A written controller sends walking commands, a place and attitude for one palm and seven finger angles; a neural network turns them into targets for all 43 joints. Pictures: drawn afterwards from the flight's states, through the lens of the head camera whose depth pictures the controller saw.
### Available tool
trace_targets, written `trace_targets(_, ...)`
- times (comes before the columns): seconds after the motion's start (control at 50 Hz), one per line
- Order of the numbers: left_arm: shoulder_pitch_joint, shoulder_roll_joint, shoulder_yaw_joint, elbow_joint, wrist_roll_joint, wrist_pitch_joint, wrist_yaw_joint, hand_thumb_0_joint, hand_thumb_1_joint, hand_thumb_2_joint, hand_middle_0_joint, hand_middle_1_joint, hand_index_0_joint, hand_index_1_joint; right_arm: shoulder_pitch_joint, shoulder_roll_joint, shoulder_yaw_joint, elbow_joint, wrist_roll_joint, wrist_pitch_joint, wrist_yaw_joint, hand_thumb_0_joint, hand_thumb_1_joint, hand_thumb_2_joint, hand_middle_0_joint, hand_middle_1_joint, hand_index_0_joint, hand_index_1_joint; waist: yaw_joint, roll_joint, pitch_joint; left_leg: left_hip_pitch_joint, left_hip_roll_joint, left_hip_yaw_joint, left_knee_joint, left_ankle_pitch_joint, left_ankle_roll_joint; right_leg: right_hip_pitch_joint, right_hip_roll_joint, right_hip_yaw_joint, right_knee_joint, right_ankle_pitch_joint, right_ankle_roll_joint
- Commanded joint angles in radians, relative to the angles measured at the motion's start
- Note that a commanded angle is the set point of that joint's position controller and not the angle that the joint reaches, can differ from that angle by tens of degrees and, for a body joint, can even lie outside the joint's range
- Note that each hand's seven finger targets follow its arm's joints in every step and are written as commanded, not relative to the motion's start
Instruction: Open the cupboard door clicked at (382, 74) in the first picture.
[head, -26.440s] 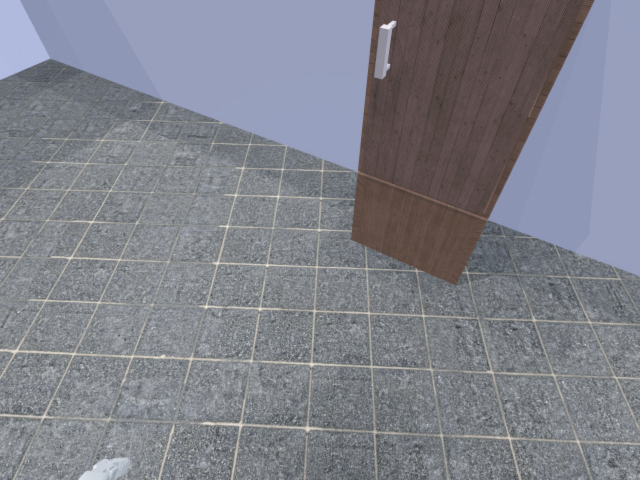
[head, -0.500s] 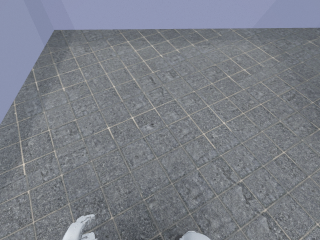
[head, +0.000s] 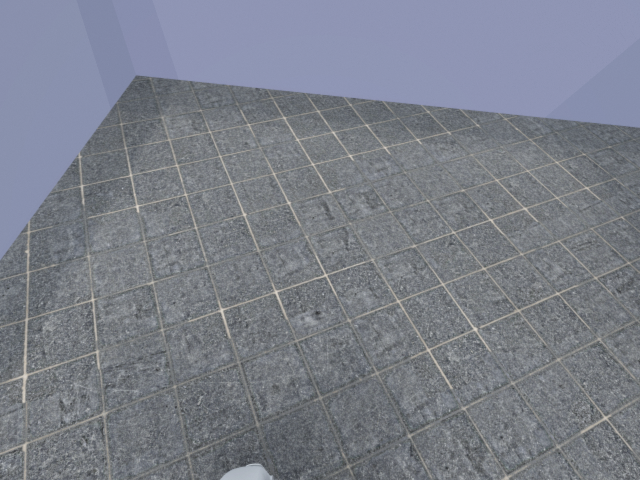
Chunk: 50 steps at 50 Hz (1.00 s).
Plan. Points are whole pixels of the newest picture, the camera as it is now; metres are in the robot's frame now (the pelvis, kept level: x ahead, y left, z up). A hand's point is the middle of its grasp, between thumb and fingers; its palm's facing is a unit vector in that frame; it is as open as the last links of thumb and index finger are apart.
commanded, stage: turn to face it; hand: left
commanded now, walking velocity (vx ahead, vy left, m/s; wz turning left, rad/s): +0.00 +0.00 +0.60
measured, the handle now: out of the picture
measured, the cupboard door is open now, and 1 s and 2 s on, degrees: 43 43 43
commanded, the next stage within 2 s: none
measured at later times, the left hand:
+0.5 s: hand out of the picture +0.11 +0.16 -0.15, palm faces +0.31 -0.92 -0.25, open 7.4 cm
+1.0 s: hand out of the picture +0.13 +0.18 -0.14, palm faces +0.55 -0.77 -0.31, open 7.4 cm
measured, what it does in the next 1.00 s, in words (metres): walks ahead, turning left: right foot, then left foot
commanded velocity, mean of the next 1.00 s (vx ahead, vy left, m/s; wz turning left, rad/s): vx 0.00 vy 0.00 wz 0.60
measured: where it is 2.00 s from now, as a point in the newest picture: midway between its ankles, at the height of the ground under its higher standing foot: outside the picture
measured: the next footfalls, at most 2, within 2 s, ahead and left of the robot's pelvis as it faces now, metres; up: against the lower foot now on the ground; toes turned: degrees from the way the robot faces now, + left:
right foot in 0.28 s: +0.13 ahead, -0.16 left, +0.00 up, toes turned +6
left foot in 0.60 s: +0.11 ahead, +0.10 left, +0.00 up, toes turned +30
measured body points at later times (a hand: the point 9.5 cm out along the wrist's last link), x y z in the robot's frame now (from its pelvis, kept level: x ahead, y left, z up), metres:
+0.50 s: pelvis +0.10 -0.05 +0.02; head +0.15 -0.03 +0.46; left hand +0.10 +0.21 -0.13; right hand +0.25 -0.27 -0.13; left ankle +0.05 +0.08 -0.67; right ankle +0.09 -0.16 -0.72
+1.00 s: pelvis +0.16 -0.06 +0.00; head +0.22 -0.05 +0.45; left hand +0.10 +0.21 -0.12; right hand +0.38 -0.22 -0.16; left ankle +0.07 +0.06 -0.69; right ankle +0.23 -0.15 -0.72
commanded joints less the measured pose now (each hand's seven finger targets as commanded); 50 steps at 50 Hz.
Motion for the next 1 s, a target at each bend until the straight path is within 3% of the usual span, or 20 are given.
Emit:
trace_targets(0.0, -0.012, 0.039, 0.023, -0.122, 0.002, -0.004, -0.005, 0.000, 0.900, 0.900, -0.200, -0.300, -0.200, -0.300, 0.109, -0.159, -0.026, -0.021, 0.003, 0.005, -0.015, 0.000, -0.900, -0.900, 0.200, 0.300, 0.200, 0.300, 0.000, 0.147, -0.106, 0.145, 0.252, -0.300, -0.304, 0.410, 0.106, -0.138, -0.057, 0.067, -0.037, 0.081, 0.037)
trace_targets(0.2, -0.004, 0.079, 0.055, -0.204, 0.003, 0.013, 0.008, 0.000, 0.900, 0.900, -0.200, -0.300, -0.200, -0.300, 0.007, -0.191, -0.072, -0.094, 0.003, 0.067, 0.006, 0.000, -0.900, -0.900, 0.200, 0.300, 0.200, 0.300, 0.035, 0.142, -0.109, -0.037, 0.146, -0.372, -0.244, -0.022, 0.051, 0.140, 0.014, 0.001, -0.562, 0.250, 0.044)
trace_targets(0.22, 0.018, 0.116, 0.063, -0.208, 0.006, 0.005, 0.013, 0.000, 0.900, 0.900, -0.200, -0.300, -0.200, -0.300, 0.002, -0.162, -0.070, -0.103, 0.010, 0.067, 0.011, 0.000, -0.900, -0.900, 0.200, 0.300, 0.200, 0.300, 0.049, 0.065, -0.119, -0.099, 0.088, -0.329, -0.169, -0.054, 0.009, 0.235, -0.045, 0.060, -0.690, 0.263, 0.028)
trace_targets(0.26, 0.037, 0.259, 0.084, -0.229, 0.020, 0.001, 0.024, 0.000, 0.900, 0.900, -0.200, -0.300, -0.200, -0.300, -0.012, -0.088, -0.061, -0.142, 0.014, 0.066, 0.023, 0.000, -0.900, -0.900, 0.200, 0.300, 0.200, 0.300, 0.074, -0.274, -0.121, -0.249, -0.085, -0.091, 0.304, -0.390, -0.095, 0.266, -0.473, 0.425, -0.872, 0.338, -0.151)
trace_targets(0.3, -0.054, 0.199, 0.066, -0.250, 0.012, -0.004, 0.031, 0.000, 0.900, 0.900, -0.200, -0.300, -0.200, -0.300, -0.014, -0.104, -0.068, -0.117, 0.009, 0.086, 0.026, 0.000, -0.900, -0.900, 0.200, 0.300, 0.200, 0.300, 0.022, -0.206, -0.079, -0.238, -0.003, -0.138, 0.581, -0.309, -0.106, 0.159, -0.408, 0.324, -0.836, 0.423, -0.166)
trace_targets(0.36, -0.091, 0.156, 0.050, -0.258, 0.012, -0.007, 0.030, 0.000, 0.900, 0.900, -0.200, -0.300, -0.200, -0.300, -0.011, -0.073, -0.049, -0.109, 0.014, 0.092, 0.038, 0.000, -0.900, -0.900, 0.200, 0.300, 0.200, 0.300, -0.006, -0.159, -0.075, -0.206, 0.023, -0.089, 0.508, -0.230, -0.125, 0.208, -0.314, 0.055, -0.743, 0.753, -0.116)
trace_targets(0.48, 0.007, 0.235, 0.067, -0.231, 0.016, -0.006, 0.023, 0.000, 0.900, 0.900, -0.200, -0.300, -0.200, -0.300, -0.103, -0.065, -0.027, -0.150, 0.019, 0.082, 0.048, 0.000, -0.900, -0.900, 0.200, 0.300, 0.200, 0.300, 0.049, -0.176, -0.105, -0.068, -0.029, 0.032, 0.116, -0.205, -0.113, 0.330, -0.318, -0.042, -0.620, 1.046, -0.092)
trace_targets(0.52, -0.015, 0.251, 0.072, -0.239, 0.011, -0.007, 0.019, 0.000, 0.900, 0.900, -0.200, -0.300, -0.200, -0.300, -0.053, -0.093, -0.033, -0.151, 0.017, 0.078, 0.045, 0.000, -0.900, -0.900, 0.200, 0.300, 0.200, 0.300, 0.011, -0.182, -0.137, 0.038, -0.050, 0.055, -0.012, -0.120, -0.096, 0.307, -0.312, -0.080, -0.538, 1.071, -0.067)
trace_targets(0.54, -0.027, 0.254, 0.072, -0.241, 0.007, -0.006, 0.015, 0.000, 0.900, 0.900, -0.200, -0.300, -0.200, -0.300, -0.011, -0.119, -0.040, -0.145, 0.013, 0.077, 0.044, 0.000, -0.900, -0.900, 0.200, 0.300, 0.200, 0.300, -0.015, -0.161, -0.157, 0.150, -0.055, 0.059, -0.103, -0.026, -0.087, 0.253, -0.298, -0.111, -0.458, 1.029, -0.037)
trace_targets(0.56, -0.048, 0.243, 0.070, -0.263, -0.001, -0.006, 0.011, 0.000, 0.900, 0.900, -0.200, -0.300, -0.200, -0.300, 0.076, -0.179, -0.057, -0.128, 0.006, 0.069, 0.041, 0.000, -0.900, -0.900, 0.200, 0.300, 0.200, 0.300, -0.071, -0.052, -0.226, 0.360, 0.021, -0.003, -0.167, 0.233, -0.051, 0.112, -0.282, -0.134, -0.297, 0.866, 0.002)
trace_targets(0.58, -0.066, 0.166, 0.055, -0.308, -0.010, 0.000, 0.001, 0.000, 0.900, 0.900, -0.200, -0.300, -0.200, -0.300, 0.159, -0.307, -0.088, -0.120, -0.002, 0.060, 0.034, 0.000, -0.900, -0.900, 0.200, 0.300, 0.200, 0.300, -0.114, 0.296, -0.282, 0.574, 0.329, -0.421, -0.173, 0.698, 0.116, -0.218, -0.122, -0.139, -0.035, 0.108, 0.077)
trace_targets(0.6, -0.115, 0.160, 0.043, -0.345, 0.000, 0.015, 0.011, 0.000, 0.900, 0.900, -0.200, -0.300, -0.200, -0.300, 0.214, -0.351, -0.093, -0.100, 0.010, 0.072, 0.030, 0.000, -0.900, -0.900, 0.200, 0.300, 0.200, 0.300, -0.124, 0.276, -0.290, 0.533, 0.439, -0.475, -0.184, 0.797, 0.212, -0.274, -0.090, -0.005, 0.088, -0.172, 0.066)
trace_targets(0.64, -0.176, 0.150, 0.044, -0.332, 0.000, 0.026, 0.019, 0.000, 0.900, 0.900, -0.200, -0.300, -0.200, -0.300, 0.137, -0.303, -0.086, -0.118, 0.009, 0.063, 0.005, 0.000, -0.900, -0.900, 0.200, 0.300, 0.200, 0.300, -0.095, 0.237, -0.208, 0.413, 0.358, -0.437, -0.202, 0.616, 0.177, -0.335, -0.107, 0.079, 0.122, -0.070, 0.074)
trace_targets(0.72, -0.097, 0.136, 0.050, -0.280, 0.002, 0.042, 0.001, 0.000, 0.900, 0.900, -0.200, -0.300, -0.200, -0.300, 0.007, -0.249, -0.066, -0.147, 0.005, 0.056, 0.002, 0.000, -0.900, -0.900, 0.200, 0.300, 0.200, 0.300, -0.014, 0.191, -0.144, 0.286, 0.220, -0.282, -0.226, 0.481, 0.100, -0.238, -0.071, 0.065, -0.027, 0.071, 0.079)
trace_targets(0.8, -0.112, 0.130, 0.045, -0.293, 0.001, 0.042, -0.001, 0.000, 0.900, 0.900, -0.200, -0.300, -0.200, -0.300, -0.007, -0.255, -0.076, -0.148, 0.001, 0.065, 0.011, 0.000, -0.900, -0.900, 0.200, 0.300, 0.200, 0.300, -0.016, 0.192, -0.123, 0.210, 0.191, -0.301, -0.232, 0.364, 0.089, -0.128, -0.027, 0.032, -0.233, 0.083, 0.074)
trace_targets(0.88, -0.013, 0.143, 0.051, -0.282, -0.002, 0.022, 0.001, 0.000, 0.900, 0.900, -0.200, -0.300, -0.200, -0.300, -0.072, -0.249, -0.083, -0.170, 0.008, 0.078, 0.013, 0.000, -0.900, -0.900, 0.200, 0.300, 0.200, 0.300, 0.038, 0.188, -0.125, 0.077, 0.148, -0.336, -0.140, 0.257, 0.043, 0.114, 0.014, -0.003, -0.559, 0.240, 0.060)
trace_targets(0.9, 0.039, 0.192, 0.063, -0.275, 0.006, 0.009, 0.008, 0.000, 0.900, 0.900, -0.200, -0.300, -0.200, -0.300, -0.080, -0.209, -0.079, -0.180, 0.017, 0.078, 0.016, 0.000, -0.900, -0.900, 0.200, 0.300, 0.200, 0.300, 0.067, 0.062, -0.138, -0.026, 0.071, -0.288, -0.026, 0.085, -0.014, 0.245, -0.073, 0.077, -0.721, 0.316, 0.042)
trace_targets(0.92, 0.057, 0.299, 0.083, -0.277, 0.023, -0.001, 0.019, 0.000, 0.900, 0.900, -0.200, -0.300, -0.200, -0.300, -0.058, -0.127, -0.066, -0.201, 0.023, 0.077, 0.025, 0.000, -0.900, -0.900, 0.200, 0.300, 0.200, 0.300, 0.072, -0.291, -0.141, -0.215, -0.097, -0.114, 0.246, -0.309, -0.103, 0.336, -0.381, 0.401, -0.832, 0.424, -0.065)
trace_targets(0.94, 0.042, 0.321, 0.075, -0.292, 0.014, 0.006, 0.022, 0.000, 0.900, 0.900, -0.200, -0.300, -0.200, -0.300, -0.060, -0.154, -0.072, -0.209, 0.017, 0.083, 0.028, 0.000, -0.900, -0.900, 0.200, 0.300, 0.200, 0.300, 0.076, -0.280, -0.140, -0.181, -0.069, -0.155, 0.475, -0.437, -0.098, 0.216, -0.502, 0.425, -0.834, 0.499, -0.156)
trace_targets(0.98, -0.049, 0.227, 0.056, -0.302, 0.009, 0.003, 0.029, 0.000, 0.900, 0.900, -0.200, -0.300, -0.200, -0.300, -0.070, -0.148, -0.072, -0.169, 0.012, 0.097, 0.031, 0.000, -0.900, -0.900, 0.200, 0.300, 0.200, 0.300, 0.023, -0.243, -0.077, -0.200, -0.013, -0.174, 0.669, -0.307, -0.107, 0.154, -0.380, 0.296, -0.786, 0.581, -0.146)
